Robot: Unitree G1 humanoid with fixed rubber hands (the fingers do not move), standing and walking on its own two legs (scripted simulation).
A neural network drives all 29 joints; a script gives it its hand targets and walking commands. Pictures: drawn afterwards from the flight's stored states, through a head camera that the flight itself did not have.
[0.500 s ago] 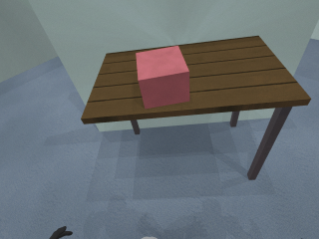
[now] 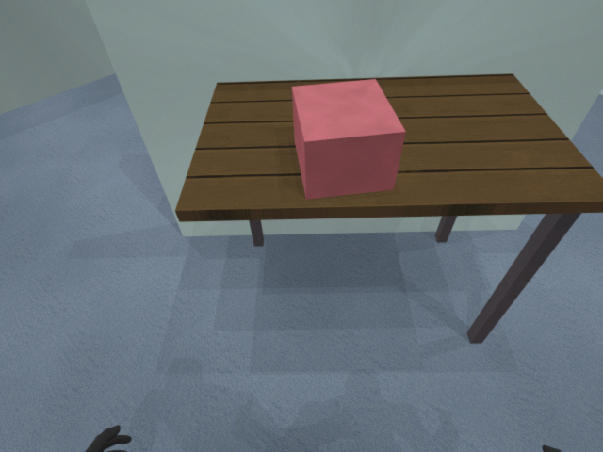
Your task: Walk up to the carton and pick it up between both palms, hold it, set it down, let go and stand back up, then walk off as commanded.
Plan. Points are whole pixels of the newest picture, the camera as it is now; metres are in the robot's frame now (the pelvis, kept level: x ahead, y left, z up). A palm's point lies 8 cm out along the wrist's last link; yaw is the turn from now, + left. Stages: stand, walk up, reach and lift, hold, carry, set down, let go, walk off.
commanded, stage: walk off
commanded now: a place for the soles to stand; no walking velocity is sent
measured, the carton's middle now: (341, 137) +0.73 -0.01 +0.02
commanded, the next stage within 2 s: stand in 0.36 s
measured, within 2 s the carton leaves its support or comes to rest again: neither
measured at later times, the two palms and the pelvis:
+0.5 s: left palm out of the picture +0.10 +0.32 -0.08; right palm out of the picture +0.12 -0.31 -0.08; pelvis +0.00 +0.00 +0.00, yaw +0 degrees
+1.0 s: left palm out of the picture +0.08 +0.32 -0.09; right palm out of the picture +0.11 -0.31 -0.08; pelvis +0.00 +0.00 +0.00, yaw +0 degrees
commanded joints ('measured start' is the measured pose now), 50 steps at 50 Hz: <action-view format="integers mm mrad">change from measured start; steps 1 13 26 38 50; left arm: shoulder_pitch -50 -36 -67 -108 -119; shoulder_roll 191 180 182 165 189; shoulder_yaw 50 48 18 12 17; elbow -18 -17 72 119 142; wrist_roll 35 29 42 35 44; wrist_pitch -32 -29 -39 -44 -47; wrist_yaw -17 -22 -12 -8 -10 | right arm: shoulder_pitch -44 -33 -79 -90 -53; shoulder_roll -173 -191 -182 -180 -173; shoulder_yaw -73 -71 -42 -27 -29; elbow -55 -43 -10 0 26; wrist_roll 5 5 -7 -9 -15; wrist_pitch -10 -22 -4 -5 -3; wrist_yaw -9 -4 14 12 22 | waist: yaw -51 -44 -52 -40 -50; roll -5 47 40 -25 -19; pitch -62 -60 -74 -78 -41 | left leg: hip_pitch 104 87 116 122 104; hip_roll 82 111 84 90 82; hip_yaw -35 -82 -46 -42 -54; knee -53 -103 -107 -110 -132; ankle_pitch -24 -22 51 150 -19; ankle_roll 77 88 77 76 80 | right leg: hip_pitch -43 -33 0 29 -7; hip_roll -149 -107 -111 -131 -144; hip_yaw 136 77 112 120 148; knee -141 -88 -139 -140 -185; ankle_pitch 16 -20 21 114 24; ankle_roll -58 -43 -18 -19 -28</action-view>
